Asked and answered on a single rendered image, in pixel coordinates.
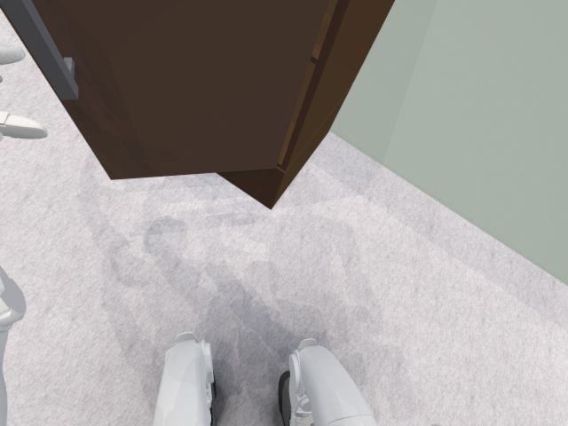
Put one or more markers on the robot right shin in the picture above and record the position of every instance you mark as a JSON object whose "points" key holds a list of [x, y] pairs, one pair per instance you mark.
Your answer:
{"points": [[301, 414]]}

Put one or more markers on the left robot upper arm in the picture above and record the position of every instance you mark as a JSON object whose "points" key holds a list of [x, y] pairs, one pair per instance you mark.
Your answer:
{"points": [[12, 309]]}

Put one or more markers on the cupboard door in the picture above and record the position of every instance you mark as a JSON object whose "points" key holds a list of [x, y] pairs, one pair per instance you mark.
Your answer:
{"points": [[182, 87]]}

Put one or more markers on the robot right thigh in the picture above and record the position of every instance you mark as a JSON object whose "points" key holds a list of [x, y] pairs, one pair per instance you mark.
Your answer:
{"points": [[334, 397]]}

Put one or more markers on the left robot hand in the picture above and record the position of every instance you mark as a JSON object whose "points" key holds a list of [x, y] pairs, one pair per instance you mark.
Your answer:
{"points": [[13, 125]]}

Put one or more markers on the handle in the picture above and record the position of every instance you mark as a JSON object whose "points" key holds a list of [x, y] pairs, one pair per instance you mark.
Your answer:
{"points": [[59, 71]]}

